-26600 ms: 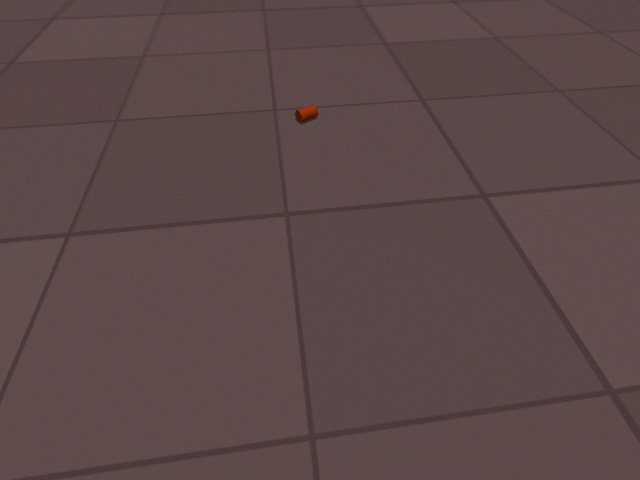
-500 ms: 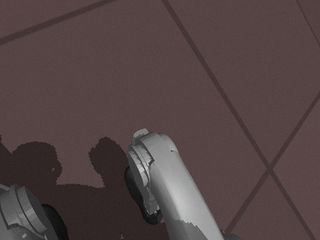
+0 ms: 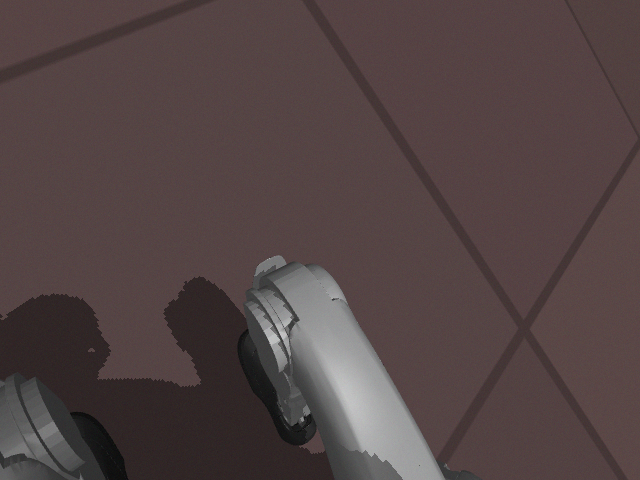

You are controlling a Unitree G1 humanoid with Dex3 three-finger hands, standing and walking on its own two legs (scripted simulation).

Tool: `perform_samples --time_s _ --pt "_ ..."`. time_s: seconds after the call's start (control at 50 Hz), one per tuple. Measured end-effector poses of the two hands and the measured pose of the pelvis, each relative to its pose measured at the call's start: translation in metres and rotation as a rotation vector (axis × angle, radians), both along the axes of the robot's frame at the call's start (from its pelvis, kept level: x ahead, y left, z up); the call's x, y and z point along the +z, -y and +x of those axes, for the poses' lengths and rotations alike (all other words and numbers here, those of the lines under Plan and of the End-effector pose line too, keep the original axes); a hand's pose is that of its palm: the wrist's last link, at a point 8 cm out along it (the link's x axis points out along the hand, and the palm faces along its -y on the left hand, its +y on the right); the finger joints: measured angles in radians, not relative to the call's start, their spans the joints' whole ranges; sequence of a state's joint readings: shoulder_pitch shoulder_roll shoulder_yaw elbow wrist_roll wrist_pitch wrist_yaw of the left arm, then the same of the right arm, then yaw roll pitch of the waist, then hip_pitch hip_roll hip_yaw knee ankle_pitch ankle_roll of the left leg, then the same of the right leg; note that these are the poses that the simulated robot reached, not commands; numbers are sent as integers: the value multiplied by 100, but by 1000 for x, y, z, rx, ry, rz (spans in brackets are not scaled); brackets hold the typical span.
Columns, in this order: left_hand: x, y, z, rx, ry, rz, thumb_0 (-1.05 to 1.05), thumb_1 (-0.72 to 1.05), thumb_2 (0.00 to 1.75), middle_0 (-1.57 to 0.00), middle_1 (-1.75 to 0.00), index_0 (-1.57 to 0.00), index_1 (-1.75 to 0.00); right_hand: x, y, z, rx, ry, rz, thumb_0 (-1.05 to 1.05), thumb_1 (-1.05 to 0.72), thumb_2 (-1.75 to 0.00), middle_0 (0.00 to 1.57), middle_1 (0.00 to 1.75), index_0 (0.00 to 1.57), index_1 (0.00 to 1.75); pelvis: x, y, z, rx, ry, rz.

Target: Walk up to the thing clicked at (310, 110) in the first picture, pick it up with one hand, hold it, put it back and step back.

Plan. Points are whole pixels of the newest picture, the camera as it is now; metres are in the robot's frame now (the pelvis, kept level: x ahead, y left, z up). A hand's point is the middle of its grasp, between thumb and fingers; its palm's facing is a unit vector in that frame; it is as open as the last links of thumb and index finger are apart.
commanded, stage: open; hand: left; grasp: from above
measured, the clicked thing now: out of the picture +0.46 +0.32 -0.28
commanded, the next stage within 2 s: withdraw in 0.74 s
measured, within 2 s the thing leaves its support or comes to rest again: rests again in 0.12 s
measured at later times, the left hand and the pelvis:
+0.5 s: hand out of the picture +0.44 +0.32 -0.24, palm faces -0.26 -0.34 -0.90, open 12.5 cm; pelvis +0.00 +0.00 +0.01, yaw +0 degrees
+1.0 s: hand out of the picture +0.45 +0.32 -0.24, palm faces -0.23 -0.36 -0.90, open 13.1 cm; pelvis +0.00 +0.00 +0.01, yaw +0 degrees
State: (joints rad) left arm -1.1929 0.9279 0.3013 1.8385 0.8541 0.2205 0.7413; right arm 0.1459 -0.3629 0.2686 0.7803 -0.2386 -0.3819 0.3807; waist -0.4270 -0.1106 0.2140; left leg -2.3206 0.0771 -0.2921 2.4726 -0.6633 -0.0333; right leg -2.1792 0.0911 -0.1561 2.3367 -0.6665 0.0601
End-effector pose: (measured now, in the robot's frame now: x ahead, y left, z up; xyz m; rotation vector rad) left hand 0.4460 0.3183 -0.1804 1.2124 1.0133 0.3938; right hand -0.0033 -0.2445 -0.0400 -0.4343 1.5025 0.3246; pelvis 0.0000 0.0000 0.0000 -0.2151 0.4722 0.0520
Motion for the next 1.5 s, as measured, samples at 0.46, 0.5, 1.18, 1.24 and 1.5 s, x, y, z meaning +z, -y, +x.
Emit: perform_samples --time_s 0.46,0.5,1.18,1.24,1.5 --pt "-1 -4 -1 -13 -3 7 0 -30 92 -33 -82 -31 -85 10 -9 1 15 12 -6 0 -90 -90 20 30 20 30 6 -2 -2 3 7 -18" --pt "0 -4 -1 -12 -5 8 0 -31 94 -32 -84 -30 -86 11 -9 1 16 13 -7 0 -90 -90 20 30 20 30 7 -2 -2 4 7 -19" --pt "64 -17 23 -151 116 19 0 -42 94 -15 -92 -14 -91 0 -2 26 -56 54 5 0 -90 -90 20 30 20 30 17 0 5 12 -70 3" --pt "96 -22 18 -227 106 45 0 -44 95 -13 -92 -13 -92 -11 1 48 -94 113 11 0 -90 -90 20 30 20 30 21 -1 8 19 -94 15" --pt "158 -10 -22 -579 -95 -47 0 -42 95 -14 -92 -14 -92 -14 6 134 -51 338 -24 0 -90 -90 20 30 20 30 44 6 -7 79 -54 85"
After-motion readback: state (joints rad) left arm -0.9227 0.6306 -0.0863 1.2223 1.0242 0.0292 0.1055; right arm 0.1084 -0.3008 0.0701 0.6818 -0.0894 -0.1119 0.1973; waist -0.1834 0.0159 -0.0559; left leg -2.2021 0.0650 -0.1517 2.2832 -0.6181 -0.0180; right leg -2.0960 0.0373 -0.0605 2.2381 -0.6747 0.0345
